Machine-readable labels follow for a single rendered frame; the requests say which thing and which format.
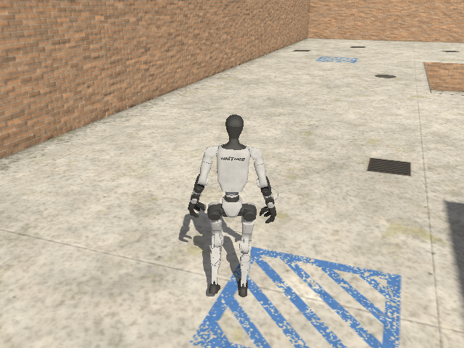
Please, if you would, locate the right robot hand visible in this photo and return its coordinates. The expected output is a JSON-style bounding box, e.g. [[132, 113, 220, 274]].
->
[[260, 206, 277, 223]]

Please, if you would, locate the left robot hand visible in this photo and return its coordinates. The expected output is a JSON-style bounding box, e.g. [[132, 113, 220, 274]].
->
[[188, 202, 205, 218]]

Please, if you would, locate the right robot shin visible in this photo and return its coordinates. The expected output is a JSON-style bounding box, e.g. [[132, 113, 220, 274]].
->
[[240, 241, 252, 287]]

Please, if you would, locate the left robot forearm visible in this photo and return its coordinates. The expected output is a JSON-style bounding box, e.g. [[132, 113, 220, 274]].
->
[[190, 174, 204, 204]]

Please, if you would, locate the right robot forearm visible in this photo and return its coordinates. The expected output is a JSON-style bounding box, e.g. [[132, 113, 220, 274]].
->
[[261, 176, 275, 208]]

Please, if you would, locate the right robot upper arm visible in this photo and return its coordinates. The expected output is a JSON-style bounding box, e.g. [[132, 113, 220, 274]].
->
[[249, 147, 268, 188]]

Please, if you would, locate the left robot upper arm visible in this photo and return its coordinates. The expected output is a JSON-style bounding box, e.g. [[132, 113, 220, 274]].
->
[[197, 146, 219, 186]]

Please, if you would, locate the right robot foot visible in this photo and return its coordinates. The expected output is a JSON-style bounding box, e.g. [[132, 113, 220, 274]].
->
[[238, 279, 248, 297]]

